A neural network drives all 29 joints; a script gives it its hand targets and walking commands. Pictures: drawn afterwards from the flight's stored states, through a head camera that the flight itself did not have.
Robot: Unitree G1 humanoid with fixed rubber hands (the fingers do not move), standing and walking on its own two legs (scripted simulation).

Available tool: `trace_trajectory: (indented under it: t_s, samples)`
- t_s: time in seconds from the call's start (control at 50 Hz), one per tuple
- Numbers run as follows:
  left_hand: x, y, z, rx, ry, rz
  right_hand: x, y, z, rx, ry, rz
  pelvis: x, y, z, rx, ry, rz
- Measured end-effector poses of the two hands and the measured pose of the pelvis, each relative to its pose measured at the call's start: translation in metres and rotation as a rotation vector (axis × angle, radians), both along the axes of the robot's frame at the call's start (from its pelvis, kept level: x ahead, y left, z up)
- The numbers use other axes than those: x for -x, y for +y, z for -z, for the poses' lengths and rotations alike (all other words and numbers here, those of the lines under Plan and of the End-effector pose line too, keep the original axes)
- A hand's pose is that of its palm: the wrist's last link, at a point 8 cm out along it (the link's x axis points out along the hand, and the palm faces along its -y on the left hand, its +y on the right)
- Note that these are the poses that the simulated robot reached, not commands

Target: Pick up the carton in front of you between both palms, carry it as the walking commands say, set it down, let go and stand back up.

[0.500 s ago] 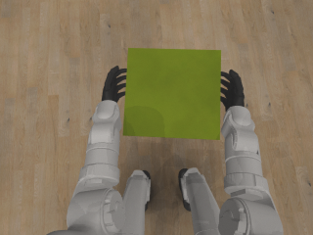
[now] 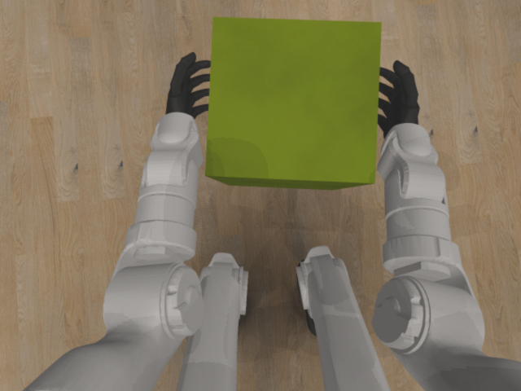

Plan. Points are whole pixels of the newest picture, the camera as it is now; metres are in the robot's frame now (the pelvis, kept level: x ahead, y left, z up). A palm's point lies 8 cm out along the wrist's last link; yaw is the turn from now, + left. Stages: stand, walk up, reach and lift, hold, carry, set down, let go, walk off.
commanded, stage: set down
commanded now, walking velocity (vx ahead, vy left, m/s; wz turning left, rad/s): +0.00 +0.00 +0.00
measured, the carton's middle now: (286, 123) +0.49 -0.04 -0.18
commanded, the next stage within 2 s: none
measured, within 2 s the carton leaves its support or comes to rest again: rests again in 1.08 s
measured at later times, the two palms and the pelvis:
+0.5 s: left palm (208, 116) +0.54 +0.10 -0.26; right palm (367, 130) +0.49 -0.20 -0.25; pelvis -0.03 +0.00 -0.11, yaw +0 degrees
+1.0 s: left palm (213, 121) +0.55 +0.10 -0.33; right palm (356, 134) +0.50 -0.20 -0.33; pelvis -0.01 +0.00 -0.16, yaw -1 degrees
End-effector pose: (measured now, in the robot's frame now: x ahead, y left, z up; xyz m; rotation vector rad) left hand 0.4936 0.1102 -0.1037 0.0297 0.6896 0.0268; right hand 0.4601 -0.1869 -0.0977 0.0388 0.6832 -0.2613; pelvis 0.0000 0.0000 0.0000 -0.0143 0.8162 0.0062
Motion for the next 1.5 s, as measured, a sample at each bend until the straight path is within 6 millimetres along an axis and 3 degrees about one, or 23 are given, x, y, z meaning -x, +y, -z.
trace_trajectory:
  t_s: [0.38, 0.62, 0.7, 0.9, 1.14, 1.5]
  samples:
    - [-0.032, -0.010, 0.111, -0.031, 0.025, 0.041, -0.024, -0.010, 0.115, 0.007, 0.030, 0.007, 0.024, -0.003, 0.087, 0.000, -0.008, 0.002]
    - [-0.053, -0.017, 0.194, -0.042, 0.041, 0.066, -0.041, -0.017, 0.197, 0.012, 0.050, 0.008, 0.022, -0.004, 0.134, 0.001, -0.048, 0.005]
    - [-0.057, -0.018, 0.213, -0.040, 0.046, 0.068, -0.045, -0.018, 0.215, 0.011, 0.055, 0.011, 0.018, -0.005, 0.145, -0.001, -0.081, 0.005]
    - [-0.061, -0.015, 0.219, -0.043, 0.047, 0.065, -0.050, -0.016, 0.222, 0.002, 0.056, 0.002, 0.012, -0.004, 0.160, 0.002, -0.094, 0.012]
    - [-0.049, -0.013, 0.235, -0.044, 0.075, 0.083, -0.034, -0.015, 0.239, -0.006, 0.089, -0.027, 0.021, 0.000, 0.167, 0.010, -0.166, 0.008]
    - [-0.051, -0.010, 0.239, -0.004, 0.055, 0.117, -0.034, -0.020, 0.244, -0.042, 0.060, -0.062, 0.030, 0.003, 0.177, 0.020, -0.248, 0.011]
